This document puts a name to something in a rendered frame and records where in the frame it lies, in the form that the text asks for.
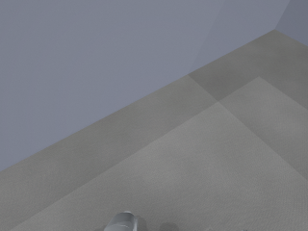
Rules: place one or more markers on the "left robot thigh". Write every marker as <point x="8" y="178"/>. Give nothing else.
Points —
<point x="123" y="222"/>

